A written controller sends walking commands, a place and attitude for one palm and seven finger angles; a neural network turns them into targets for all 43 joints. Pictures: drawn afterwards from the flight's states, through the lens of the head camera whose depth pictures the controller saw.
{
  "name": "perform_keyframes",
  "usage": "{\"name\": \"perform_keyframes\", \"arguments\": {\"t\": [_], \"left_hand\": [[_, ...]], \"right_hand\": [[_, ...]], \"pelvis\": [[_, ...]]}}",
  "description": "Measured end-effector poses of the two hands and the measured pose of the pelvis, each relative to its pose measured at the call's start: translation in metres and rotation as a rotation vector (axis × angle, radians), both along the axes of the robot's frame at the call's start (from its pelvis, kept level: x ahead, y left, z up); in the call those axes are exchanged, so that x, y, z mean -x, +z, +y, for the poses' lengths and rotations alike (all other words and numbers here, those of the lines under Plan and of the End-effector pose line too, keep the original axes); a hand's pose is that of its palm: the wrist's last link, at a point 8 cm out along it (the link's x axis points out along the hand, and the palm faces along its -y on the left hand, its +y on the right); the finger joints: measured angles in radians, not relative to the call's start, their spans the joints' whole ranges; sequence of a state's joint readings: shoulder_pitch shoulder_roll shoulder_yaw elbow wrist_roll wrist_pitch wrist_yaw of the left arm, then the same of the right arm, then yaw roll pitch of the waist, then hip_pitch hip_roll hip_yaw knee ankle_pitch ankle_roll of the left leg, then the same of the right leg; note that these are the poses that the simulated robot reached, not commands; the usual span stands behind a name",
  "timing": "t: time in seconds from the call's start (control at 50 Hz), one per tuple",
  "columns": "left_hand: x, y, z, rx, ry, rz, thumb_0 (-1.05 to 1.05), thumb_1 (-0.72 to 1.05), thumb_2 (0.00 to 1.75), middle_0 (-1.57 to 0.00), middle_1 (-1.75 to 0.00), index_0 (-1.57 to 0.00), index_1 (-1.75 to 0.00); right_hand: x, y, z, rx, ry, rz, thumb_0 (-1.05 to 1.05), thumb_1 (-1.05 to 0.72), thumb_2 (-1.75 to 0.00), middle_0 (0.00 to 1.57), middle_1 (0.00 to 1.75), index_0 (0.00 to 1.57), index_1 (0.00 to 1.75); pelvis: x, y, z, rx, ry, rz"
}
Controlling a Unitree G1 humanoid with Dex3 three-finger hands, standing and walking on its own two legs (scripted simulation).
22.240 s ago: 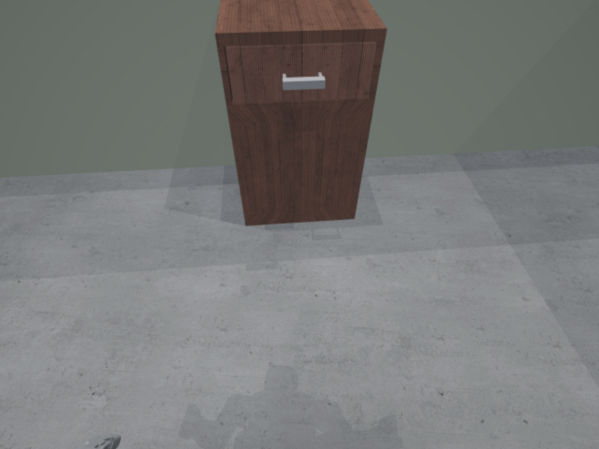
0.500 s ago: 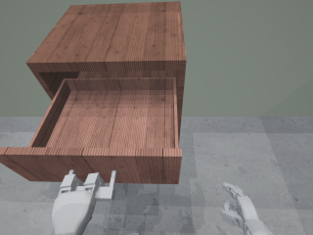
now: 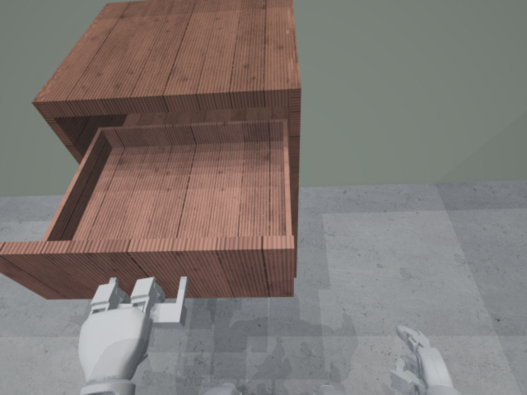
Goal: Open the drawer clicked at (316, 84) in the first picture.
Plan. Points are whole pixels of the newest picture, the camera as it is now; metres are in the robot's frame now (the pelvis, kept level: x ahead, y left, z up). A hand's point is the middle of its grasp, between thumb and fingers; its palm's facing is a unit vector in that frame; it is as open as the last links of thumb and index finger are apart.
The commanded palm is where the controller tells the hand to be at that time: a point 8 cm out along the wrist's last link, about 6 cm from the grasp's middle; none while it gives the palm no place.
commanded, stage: open the thumb to release the handle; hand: left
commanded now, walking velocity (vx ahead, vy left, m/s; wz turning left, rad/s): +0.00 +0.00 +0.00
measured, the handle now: (144, 299) +0.26 +0.21 +0.00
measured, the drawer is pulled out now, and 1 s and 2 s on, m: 0.30 0.30 0.30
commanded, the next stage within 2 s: lift the hand off the handle in 0.28 s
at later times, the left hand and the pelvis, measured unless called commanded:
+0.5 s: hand (135, 342) +0.20 +0.21 -0.02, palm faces +0.03 -0.08 -1.00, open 13.7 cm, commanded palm +0.18 +0.21 +0.03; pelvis -0.01 +0.00 +0.01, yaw +1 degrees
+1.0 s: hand (127, 324) +0.21 +0.22 +0.01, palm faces +0.03 -0.09 -1.00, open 13.5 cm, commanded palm +0.19 +0.22 +0.08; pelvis -0.01 +0.01 +0.02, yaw +0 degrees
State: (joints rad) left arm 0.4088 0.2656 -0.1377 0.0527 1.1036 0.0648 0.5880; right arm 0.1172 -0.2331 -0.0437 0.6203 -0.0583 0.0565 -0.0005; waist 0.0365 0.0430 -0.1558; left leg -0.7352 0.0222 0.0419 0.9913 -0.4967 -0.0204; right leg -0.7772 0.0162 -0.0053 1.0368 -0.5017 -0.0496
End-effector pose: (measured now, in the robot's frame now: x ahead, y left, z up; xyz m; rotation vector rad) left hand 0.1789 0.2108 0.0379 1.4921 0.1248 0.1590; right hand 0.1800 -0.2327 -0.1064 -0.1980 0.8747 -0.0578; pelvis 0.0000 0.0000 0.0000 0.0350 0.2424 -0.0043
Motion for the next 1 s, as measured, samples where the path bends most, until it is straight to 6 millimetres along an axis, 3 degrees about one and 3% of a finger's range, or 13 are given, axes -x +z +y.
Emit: {"name": "perform_keyframes", "arguments": {"t": [0.28, 0.38, 0.74, 1.0], "left_hand": [[0.002, 0.002, 0.0, 0.006, -0.001, 0.017, 0.0, -0.22, 0.42, -0.33, -1.23, -0.34, -1.23], [0.003, 0.002, 0.001, 0.009, -0.012, 0.012, 0.0, -0.39, 0.35, -0.32, -1.22, -0.33, -1.21], [-0.008, -0.002, 0.001, 0.002, -0.015, 0.005, 0.0, -0.48, 0.3, -0.34, -1.23, -0.32, -1.2], [-0.013, 0.03, 0.007, 0.022, -0.011, -0.003, 0.0, -0.48, 0.3, -0.37, -1.21, -0.37, -1.22]], "right_hand": [[-0.014, 0.021, 0.009, -0.002, 0.025, -0.075, 0.01, -0.9, -0.9, 0.2, 0.3, 0.2, 0.3], [-0.014, 0.022, 0.01, 0.002, 0.026, -0.073, 0.01, -0.9, -0.9, 0.2, 0.3, 0.2, 0.3], [0.004, 0.01, 0.018, 0.004, 0.01, -0.011, 0.01, -0.9, -0.9, 0.2, 0.3, 0.2, 0.3], [0.003, 0.03, 0.016, 0.004, -0.011, -0.03, 0.01, -0.9, -0.9, 0.2, 0.3, 0.2, 0.3]], "pelvis": [[0.009, 0.009, -0.004, 0.002, 0.009, -0.032], [0.01, 0.009, -0.003, 0.003, 0.009, -0.034], [0.016, 0.008, 0.002, 0.01, 0.018, -0.036], [0.011, 0.024, 0.006, 0.013, 0.009, -0.087]]}}
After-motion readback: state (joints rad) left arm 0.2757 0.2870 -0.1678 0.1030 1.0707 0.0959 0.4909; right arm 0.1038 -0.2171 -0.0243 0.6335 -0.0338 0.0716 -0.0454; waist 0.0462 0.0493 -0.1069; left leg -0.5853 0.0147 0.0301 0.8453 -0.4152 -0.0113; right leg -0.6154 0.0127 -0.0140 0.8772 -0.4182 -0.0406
